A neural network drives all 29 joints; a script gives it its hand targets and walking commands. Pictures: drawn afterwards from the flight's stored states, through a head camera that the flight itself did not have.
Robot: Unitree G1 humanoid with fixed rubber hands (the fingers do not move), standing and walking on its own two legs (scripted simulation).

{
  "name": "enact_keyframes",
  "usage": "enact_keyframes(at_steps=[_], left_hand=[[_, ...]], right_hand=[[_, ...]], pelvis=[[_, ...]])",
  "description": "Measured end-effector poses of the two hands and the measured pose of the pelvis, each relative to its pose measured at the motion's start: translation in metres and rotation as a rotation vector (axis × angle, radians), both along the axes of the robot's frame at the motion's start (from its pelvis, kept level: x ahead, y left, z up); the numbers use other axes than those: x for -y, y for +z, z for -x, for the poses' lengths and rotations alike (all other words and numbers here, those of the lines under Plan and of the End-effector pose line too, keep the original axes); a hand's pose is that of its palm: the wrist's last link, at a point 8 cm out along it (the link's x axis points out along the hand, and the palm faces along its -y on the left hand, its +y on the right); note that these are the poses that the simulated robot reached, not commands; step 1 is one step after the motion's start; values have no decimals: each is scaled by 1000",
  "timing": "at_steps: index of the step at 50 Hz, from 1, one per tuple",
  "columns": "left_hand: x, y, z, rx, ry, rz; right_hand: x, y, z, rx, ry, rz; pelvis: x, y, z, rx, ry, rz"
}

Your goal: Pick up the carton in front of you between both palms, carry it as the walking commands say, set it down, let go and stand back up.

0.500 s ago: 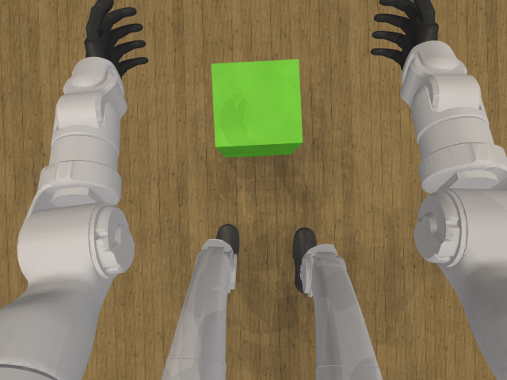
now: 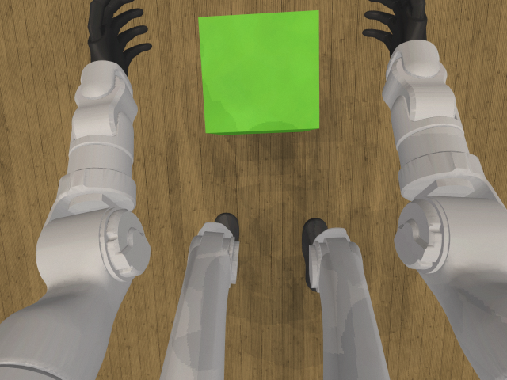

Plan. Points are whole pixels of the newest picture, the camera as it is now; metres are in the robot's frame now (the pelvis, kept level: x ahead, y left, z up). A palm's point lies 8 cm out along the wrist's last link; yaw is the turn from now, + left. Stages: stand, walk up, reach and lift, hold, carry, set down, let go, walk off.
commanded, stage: reach and lift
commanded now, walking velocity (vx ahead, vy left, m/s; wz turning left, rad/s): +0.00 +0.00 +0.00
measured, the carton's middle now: (260, 86) +0.52 +0.03 -0.44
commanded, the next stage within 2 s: none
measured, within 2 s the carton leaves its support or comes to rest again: leaves its support in 1.46 s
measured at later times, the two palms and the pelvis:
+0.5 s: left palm (167, 87) +0.50 +0.22 -0.36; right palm (358, 77) +0.52 -0.15 -0.35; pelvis -0.06 +0.00 -0.18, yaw +0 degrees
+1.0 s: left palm (180, 86) +0.50 +0.19 -0.37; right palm (351, 77) +0.53 -0.14 -0.37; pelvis -0.06 -0.01 -0.19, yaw +0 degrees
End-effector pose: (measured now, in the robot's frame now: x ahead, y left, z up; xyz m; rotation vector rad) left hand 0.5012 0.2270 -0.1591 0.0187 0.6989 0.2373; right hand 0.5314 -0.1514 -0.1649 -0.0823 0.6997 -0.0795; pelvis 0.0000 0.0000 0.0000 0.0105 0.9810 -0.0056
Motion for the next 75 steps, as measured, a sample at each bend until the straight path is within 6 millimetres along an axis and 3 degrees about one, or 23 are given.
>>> enact_keyframes(at_steps=[7, 14, 22, 29, 38, 48, 54, 69, 72, 75], left_hand=[[-3, -76, 4, 11, -2, -9], [-1, -128, 5, 15, -4, -5], [9, -178, 2, -24, -29, 15], [17, -212, -2, -49, -51, 10], [26, -214, -11, -15, -50, 11], [30, -210, -2, -23, -54, 17], [45, -209, -5, -20, -76, 34], [44, -211, -5, -20, -91, 78], [47, -207, -2, -26, -74, 61], [51, -191, 2, -13, -41, 47]], right_hand=[[2, -75, 4, 19, 8, 10], [1, -123, 4, 24, 9, 6], [-2, -171, 6, -22, 3, -3], [3, -206, 9, -35, -3, -11], [2, -209, -3, 4, 16, -14], [-6, -205, 5, -10, 32, -23], [-29, -204, 6, -16, 66, -46], [-27, -206, 8, -22, 41, -86], [-28, -202, 10, -25, 19, -62], [-28, -186, 14, -9, -4, -46]], pelvis=[[3, -75, 23, 53, 9, 7], [5, -133, 47, 167, 14, 5], [3, -171, 61, 261, 18, 12], [-1, -187, 57, 329, 12, 14], [2, -199, 49, 338, 12, 5], [6, -196, 55, 336, 10, -1], [6, -192, 60, 356, 9, 2], [4, -203, 50, 368, 9, 6], [4, -202, 48, 350, 10, 7], [4, -194, 49, 360, 12, 7]])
